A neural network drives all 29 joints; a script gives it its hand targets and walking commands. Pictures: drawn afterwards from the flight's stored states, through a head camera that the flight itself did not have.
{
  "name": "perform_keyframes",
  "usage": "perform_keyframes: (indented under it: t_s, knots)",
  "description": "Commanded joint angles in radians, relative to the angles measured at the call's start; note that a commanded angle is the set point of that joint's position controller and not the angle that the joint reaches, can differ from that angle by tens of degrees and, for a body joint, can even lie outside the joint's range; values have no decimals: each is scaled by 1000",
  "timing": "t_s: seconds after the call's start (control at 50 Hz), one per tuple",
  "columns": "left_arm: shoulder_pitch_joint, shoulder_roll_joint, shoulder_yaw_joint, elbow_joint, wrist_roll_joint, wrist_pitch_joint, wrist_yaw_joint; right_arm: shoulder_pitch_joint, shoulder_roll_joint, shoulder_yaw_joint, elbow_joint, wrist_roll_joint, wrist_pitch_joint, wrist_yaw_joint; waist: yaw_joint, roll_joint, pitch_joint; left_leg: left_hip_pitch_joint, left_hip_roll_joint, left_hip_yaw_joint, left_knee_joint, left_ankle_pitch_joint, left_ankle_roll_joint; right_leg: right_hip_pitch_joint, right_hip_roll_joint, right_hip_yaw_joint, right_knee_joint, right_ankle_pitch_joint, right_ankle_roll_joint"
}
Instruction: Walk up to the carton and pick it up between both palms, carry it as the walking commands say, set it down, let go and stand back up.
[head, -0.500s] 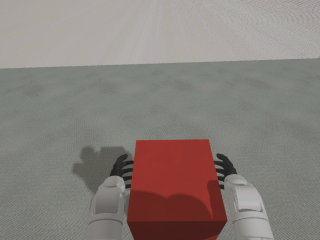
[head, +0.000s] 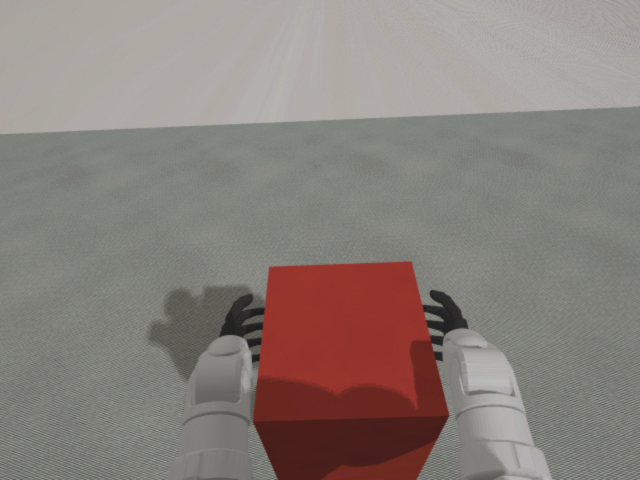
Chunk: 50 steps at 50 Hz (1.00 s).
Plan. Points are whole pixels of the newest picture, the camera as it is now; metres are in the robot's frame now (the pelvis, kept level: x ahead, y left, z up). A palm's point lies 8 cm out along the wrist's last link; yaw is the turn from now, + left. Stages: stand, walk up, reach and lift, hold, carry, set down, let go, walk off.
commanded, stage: hold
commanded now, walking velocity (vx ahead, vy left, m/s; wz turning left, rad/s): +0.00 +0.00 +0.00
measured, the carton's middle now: (344, 376) +0.30 +0.00 -0.02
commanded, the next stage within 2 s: carry in 0.54 s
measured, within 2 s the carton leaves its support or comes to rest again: neither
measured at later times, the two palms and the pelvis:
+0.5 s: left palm (234, 348) +0.30 +0.14 +0.05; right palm (453, 347) +0.30 -0.15 +0.04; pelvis +0.03 +0.00 +0.00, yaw +0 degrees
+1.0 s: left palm (294, 342) +0.30 +0.06 +0.06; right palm (516, 338) +0.30 -0.23 +0.06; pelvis +0.02 -0.08 -0.02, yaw +0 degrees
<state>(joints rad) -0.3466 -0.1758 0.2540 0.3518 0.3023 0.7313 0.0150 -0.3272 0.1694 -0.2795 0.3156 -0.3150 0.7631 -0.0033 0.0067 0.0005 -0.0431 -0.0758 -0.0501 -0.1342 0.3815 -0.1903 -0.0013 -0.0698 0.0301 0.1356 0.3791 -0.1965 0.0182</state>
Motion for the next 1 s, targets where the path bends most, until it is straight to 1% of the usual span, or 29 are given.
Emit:
perform_keyframes:
  t_s: [0.0, 0.02, 0.06, 0.12, 0.14, 0.16, 0.2, 0.22, 0.24, 0.26, 0.32, 0.38, 0.4, 0.44, 0.48, 0.5, 0.52, 0.6, 0.64, 0.66, 0.68, 0.72, 0.74, 0.78, 0.82, 0.9, 0.94, 0.96, 0.98]
  knots:
    - [-412, -951, -497, 45, -278, -3, -278, -519, 925, 549, 36, 296, -35, 266, -6, -22, -58, -6, -37, 64, -80, 53, -7, -10, 66, -69, -82, 40, -1]
    - [-500, -948, -493, -31, -256, -20, -275, -538, 924, 520, 53, 288, -54, 276, -13, 91, -256, 41, -31, 61, -99, 12, -31, 69, 59, -70, -77, 29, -11]
    - [-478, -971, -501, 32, -280, -6, -275, -556, 929, 517, 30, 287, -46, 274, -36, -17, -21, -26, -36, 77, -72, -49, -2, -59, 48, -64, -83, -44, -18]
    - [-433, -989, -496, -62, -234, -13, -264, -557, 931, 570, -61, 303, -49, 264, 38, 69, -202, 15, -37, 59, -62, 151, -16, 99, 48, -47, -64, 119, -8]
    - [-416, -1000, -527, -8, -295, 0, -275, -552, 925, 581, -82, 321, -42, 263, -18, -78, -199, 76, -38, 63, -47, 191, -12, 33, 66, -71, -78, 151, 4]
    - [-425, -1006, -543, -34, -294, -1, -274, -564, 921, 586, -76, 333, -34, 260, -2, 48, -203, 89, -41, 67, -61, 137, -24, 36, 59, -63, -81, 89, -11]
    - [-390, -947, -480, 26, -279, 4, -274, -489, 905, 540, -4, 298, -15, 267, -9, -59, -89, 31, -21, 58, -91, 32, -9, -25, 68, -82, -94, 16, 1]
    - [-414, -968, -471, 8, -251, 3, -278, -526, 917, 573, -55, 300, -25, 268, 25, 25, -147, -6, -32, 59, -91, 83, -8, 55, 48, -64, -70, 127, -6]
    - [-365, -963, -479, 10, -261, 7, -273, -444, 913, 536, 29, 296, -17, 274, -24, 50, -54, 21, -34, 73, -78, 116, -14, -23, 62, -58, -84, 101, -11]
    - [-367, -947, -482, -9, -243, 13, -269, -460, 913, 561, -25, 286, -30, 273, 24, 31, -180, 43, -39, 53, -81, 190, -26, 76, 58, -58, -80, 151, -7]
    - [-339, -957, -533, -80, -301, 8, -257, -419, 918, 573, -62, 309, -21, 260, -11, -45, -139, 96, -20, 48, -54, 263, -12, 25, 58, -52, -84, 211, -6]
    - [-221, -948, -514, -53, -267, 13, -243, -406, 904, 618, -128, 336, -24, 249, 35, 36, -230, 105, -30, 30, -80, 340, -27, 128, 65, -46, -79, 233, 13]
    - [-213, -959, -531, -63, -279, 15, -244, -433, 914, 600, -171, 340, -33, 253, -6, -13, -206, 83, -33, 55, -72, 300, -33, 117, 53, -37, -93, 242, -5]
    - [-156, -955, -551, -95, -302, 6, -253, -350, 902, 658, -184, 353, -28, 254, 46, -48, -167, 90, -42, 42, -72, 405, -23, 86, 66, -46, -72, 345, 24]
    - [-173, -958, -536, -69, -270, 16, -242, -439, 910, 647, -198, 357, -31, 263, 29, 58, -182, 85, -37, 47, -79, 403, -32, 45, 66, -45, -74, 278, 7]
    - [-209, -981, -595, -116, -321, 20, -242, -360, 906, 658, -166, 351, -22, 256, 21, 6, -205, 96, -39, 35, -73, 308, -32, 104, 59, -41, -88, 251, 7]
    - [-347, -900, -605, -176, -350, 2, -239, -421, 901, 635, -168, 358, -29, 250, -16, 0, -4, -130, 140, 17, 5, 164, -19, -122, -102, -33, 14, 84, -6]
    - [-419, -960, -687, -230, -387, 14, -227, -507, 878, 660, -213, 374, -26, 222, -21, 65, -138, -240, 224, -168, -49, -284, 28, -194, -62, -40, 113, -113, -24]
    - [-398, -934, -717, -286, -413, 29, -218, -471, 878, 741, -267, 403, -5, 226, -24, -1, -209, -218, 254, -183, 28, -95, 40, -193, -67, -27, 145, 7, -22]
    - [-356, -931, -734, -262, -405, 53, -210, -485, 895, 784, -341, 423, 14, 219, -30, 17, -243, -189, 258, -172, 52, 66, 37, -215, -39, -68, 187, 51, -19]
    - [-287, -969, -757, -252, -416, 81, -199, -453, 831, 763, -324, 449, 41, 213, -15, 175, -247, -129, 284, -184, 91, 260, 53, -259, -48, -60, 171, 33, -17]
    - [-229, -935, -779, -299, -432, 124, -186, -405, 832, 810, -406, 489, 87, 204, -25, 166, -352, -121, 237, -89, 187, 496, 17, -193, -59, -84, 195, 143, -19]
    - [-287, -931, -801, -399, -452, 135, -176, -343, 845, 831, -403, 493, 115, 198, -23, 167, -364, -94, 239, -74, 180, 472, 15, -203, -13, -106, 164, 23, -23]
    - [-298, -920, -816, -455, -469, 182, -184, -381, 826, 847, -485, 519, 166, 190, -35, -79, -312, -261, 194, 13, 306, 277, -30, -128, -83, -49, 164, 310, -77]
    - [-313, -944, -829, -529, -488, 220, -166, -363, 813, 851, -537, 552, 220, 194, -18, -118, -317, -358, 98, 145, 345, -194, -39, -108, -263, 134, 95, 585, -197]
    - [-238, -867, -837, -617, -518, 311, -132, -318, 839, 907, -597, 626, 301, 203, -30, -88, -330, -170, 170, 94, 171, -28, 25, -302, -112, -14, 202, 326, -134]
    - [-183, -884, -872, -625, -531, 358, -127, -257, 775, 893, -629, 621, 329, 180, -33, 239, -376, -28, 389, -144, 164, 680, 119, -414, -38, -130, 406, 131, -48]
    - [-223, -848, -843, -662, -550, 376, -140, -340, 838, 919, -691, 626, 338, 178, -38, 238, -322, -35, 489, -230, 129, 701, 172, -484, -20, -161, 443, -232, -11]
    - [-301, -879, -875, -692, -579, 389, -151, -314, 830, 913, -673, 614, 354, 180, -39, 243, -290, -83, 473, -218, 104, 655, 156, -458, -41, -162, 425, -298, -13]
